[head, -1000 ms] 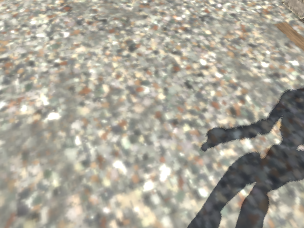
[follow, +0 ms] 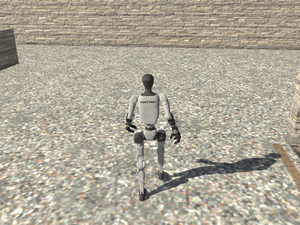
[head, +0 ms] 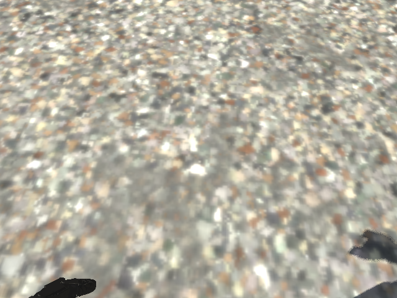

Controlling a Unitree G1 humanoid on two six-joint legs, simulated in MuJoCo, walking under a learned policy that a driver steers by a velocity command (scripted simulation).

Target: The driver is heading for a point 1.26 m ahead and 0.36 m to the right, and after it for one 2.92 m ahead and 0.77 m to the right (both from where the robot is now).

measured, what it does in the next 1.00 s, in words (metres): walks ahead, turning right: right foot, then left foot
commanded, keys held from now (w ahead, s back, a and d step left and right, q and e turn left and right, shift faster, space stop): no key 0.12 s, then w+e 0.84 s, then w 0.04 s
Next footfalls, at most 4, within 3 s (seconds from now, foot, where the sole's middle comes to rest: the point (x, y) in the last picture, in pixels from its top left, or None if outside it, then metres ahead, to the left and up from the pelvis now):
0.06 right None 0.23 -0.10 -0.77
0.44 left None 0.22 0.14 -0.77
0.90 right None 0.42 -0.21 -0.77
1.42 left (235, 200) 0.80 -0.20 -0.77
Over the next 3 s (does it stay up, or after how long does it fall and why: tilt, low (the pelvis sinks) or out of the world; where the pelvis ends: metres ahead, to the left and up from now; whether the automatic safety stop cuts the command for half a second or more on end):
stays up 1.23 -0.40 0.00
